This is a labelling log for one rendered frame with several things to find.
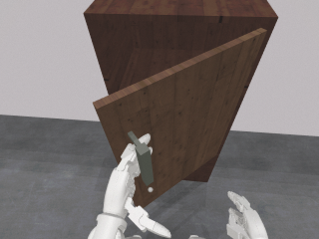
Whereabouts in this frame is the cupboard door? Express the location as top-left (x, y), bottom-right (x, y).
top-left (93, 28), bottom-right (267, 208)

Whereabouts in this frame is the left robot forearm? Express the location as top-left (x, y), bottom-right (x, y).
top-left (88, 213), bottom-right (128, 239)

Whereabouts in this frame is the right robot hand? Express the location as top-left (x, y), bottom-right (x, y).
top-left (226, 191), bottom-right (268, 239)

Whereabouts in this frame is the handle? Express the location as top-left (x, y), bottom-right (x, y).
top-left (128, 131), bottom-right (154, 186)

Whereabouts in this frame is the left robot hand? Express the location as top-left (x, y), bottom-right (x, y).
top-left (103, 133), bottom-right (171, 239)

